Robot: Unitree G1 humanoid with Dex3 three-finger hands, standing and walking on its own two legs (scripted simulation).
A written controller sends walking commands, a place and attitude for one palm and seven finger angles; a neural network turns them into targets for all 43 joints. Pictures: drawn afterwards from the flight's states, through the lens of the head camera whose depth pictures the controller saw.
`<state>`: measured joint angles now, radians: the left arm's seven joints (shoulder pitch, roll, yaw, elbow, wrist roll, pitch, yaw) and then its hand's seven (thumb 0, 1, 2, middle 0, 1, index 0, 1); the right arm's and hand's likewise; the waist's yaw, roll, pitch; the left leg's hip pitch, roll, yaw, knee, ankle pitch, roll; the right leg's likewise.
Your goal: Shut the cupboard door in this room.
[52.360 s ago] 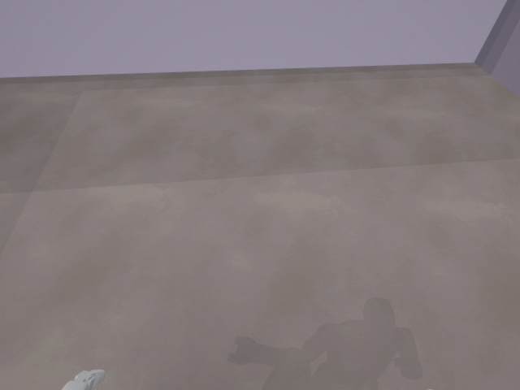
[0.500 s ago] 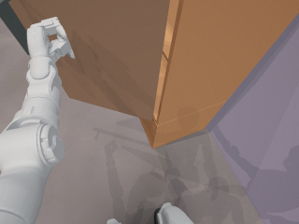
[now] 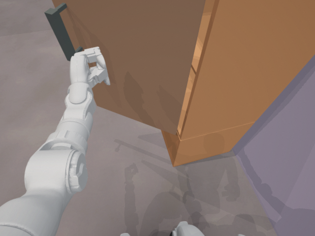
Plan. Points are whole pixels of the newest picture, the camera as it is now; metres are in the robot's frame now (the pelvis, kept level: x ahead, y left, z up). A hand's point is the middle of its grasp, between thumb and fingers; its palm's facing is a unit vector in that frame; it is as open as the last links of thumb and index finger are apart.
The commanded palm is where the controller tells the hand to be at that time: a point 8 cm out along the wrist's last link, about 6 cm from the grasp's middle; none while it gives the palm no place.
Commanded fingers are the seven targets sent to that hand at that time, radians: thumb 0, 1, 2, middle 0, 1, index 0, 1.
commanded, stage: draw the hand back to the body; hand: left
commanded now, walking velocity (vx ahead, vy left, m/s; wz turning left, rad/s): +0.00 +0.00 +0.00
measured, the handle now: (67, 34) +0.67 +0.21 +0.11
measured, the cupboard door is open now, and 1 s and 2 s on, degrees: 52 52 52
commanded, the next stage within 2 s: step back with the hand held close in 1.56 s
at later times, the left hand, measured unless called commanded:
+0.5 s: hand (58, 109) +0.36 +0.17 +0.15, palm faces +0.06 -1.00 -0.03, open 3.1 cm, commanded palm +0.32 +0.22 +0.16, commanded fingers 0.00 0.90 0.90 -1.11 -1.29 -1.11 -1.29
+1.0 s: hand out of the picture +0.24 +0.25 +0.18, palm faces +0.39 -0.86 -0.33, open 4.7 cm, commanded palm +0.19 +0.29 +0.20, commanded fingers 0.00 0.90 0.90 -0.42 -0.54 -0.42 -0.54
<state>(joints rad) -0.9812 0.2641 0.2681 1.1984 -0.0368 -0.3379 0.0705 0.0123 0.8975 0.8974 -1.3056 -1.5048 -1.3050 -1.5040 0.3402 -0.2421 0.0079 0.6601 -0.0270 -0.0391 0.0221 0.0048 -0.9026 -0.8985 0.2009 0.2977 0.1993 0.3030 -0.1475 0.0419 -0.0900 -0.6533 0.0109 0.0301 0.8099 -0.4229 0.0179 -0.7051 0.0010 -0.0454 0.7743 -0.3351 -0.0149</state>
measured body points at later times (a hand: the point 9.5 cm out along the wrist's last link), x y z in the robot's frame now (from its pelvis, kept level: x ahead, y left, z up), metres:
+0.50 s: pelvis +0.00 +0.00 +0.02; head -0.01 -0.02 +0.47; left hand +0.36 +0.22 +0.16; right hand +0.13 -0.26 -0.08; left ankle -0.02 +0.11 -0.70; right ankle +0.02 -0.11 -0.70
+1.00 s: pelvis +0.01 +0.00 +0.04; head -0.01 -0.03 +0.49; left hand +0.22 +0.29 +0.20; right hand +0.19 -0.20 -0.06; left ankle -0.02 +0.11 -0.70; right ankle +0.02 -0.11 -0.70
